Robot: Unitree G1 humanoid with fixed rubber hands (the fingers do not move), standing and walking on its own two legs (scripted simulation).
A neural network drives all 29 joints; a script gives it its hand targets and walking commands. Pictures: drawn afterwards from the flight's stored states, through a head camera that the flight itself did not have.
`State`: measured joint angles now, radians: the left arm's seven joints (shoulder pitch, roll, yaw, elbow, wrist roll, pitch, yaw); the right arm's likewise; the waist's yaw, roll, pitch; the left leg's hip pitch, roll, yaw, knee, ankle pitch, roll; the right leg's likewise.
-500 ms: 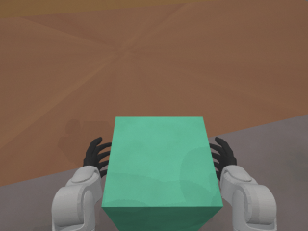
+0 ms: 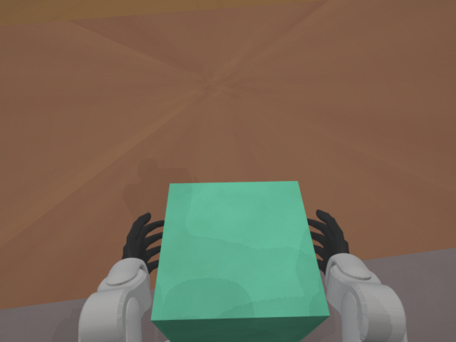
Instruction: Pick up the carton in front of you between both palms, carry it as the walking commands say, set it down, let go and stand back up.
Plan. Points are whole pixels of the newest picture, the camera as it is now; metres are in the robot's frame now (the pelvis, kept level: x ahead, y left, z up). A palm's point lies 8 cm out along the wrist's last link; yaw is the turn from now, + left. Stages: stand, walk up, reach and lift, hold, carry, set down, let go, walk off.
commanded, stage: carry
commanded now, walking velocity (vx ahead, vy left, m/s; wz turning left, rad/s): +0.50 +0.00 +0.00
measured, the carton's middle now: (235, 271) +0.24 +0.01 +0.00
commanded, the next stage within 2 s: none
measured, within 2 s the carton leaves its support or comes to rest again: neither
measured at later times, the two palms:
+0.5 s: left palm (161, 96) +0.61 +0.18 +0.12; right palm (290, 98) +0.58 -0.12 +0.13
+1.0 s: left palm (195, 38) +1.02 +0.13 +0.10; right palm (282, 37) +1.03 -0.17 +0.09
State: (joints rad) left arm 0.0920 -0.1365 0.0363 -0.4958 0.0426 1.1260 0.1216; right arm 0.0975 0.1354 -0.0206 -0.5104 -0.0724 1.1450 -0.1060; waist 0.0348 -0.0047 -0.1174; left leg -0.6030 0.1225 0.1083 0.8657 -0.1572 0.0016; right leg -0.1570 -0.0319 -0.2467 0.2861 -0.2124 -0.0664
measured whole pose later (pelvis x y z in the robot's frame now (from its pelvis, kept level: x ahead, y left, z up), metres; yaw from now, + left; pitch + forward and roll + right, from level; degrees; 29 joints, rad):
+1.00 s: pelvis +0.66 -0.02 -0.01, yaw -2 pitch +6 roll +1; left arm -0.60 -0.11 0.30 -0.17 -0.03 1.09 0.19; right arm -0.60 0.13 -0.31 -0.20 -0.02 1.12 -0.18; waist 0.07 0.00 0.11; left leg -0.75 0.04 0.02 1.25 -0.35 0.06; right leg -0.36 0.01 -0.15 0.51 -0.34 -0.09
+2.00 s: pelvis +1.31 -0.07 +0.04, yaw -3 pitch +6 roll +1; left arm -0.59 -0.10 0.26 -0.18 -0.02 1.13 0.19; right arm -0.55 0.11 -0.28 -0.25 -0.02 1.16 -0.18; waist 0.06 0.01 -0.02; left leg -0.75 0.06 0.06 0.90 -0.27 0.04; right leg -0.21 0.02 -0.09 0.44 -0.41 -0.04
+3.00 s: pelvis +1.92 -0.09 +0.07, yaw -4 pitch +4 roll +1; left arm -0.58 -0.08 0.27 -0.14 0.01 1.17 0.18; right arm -0.58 0.10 -0.27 -0.14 -0.02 1.18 -0.17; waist 0.00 -0.02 -0.07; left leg -0.59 0.00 0.15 0.65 -0.19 0.09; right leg -0.17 -0.04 -0.09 0.67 -0.51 -0.01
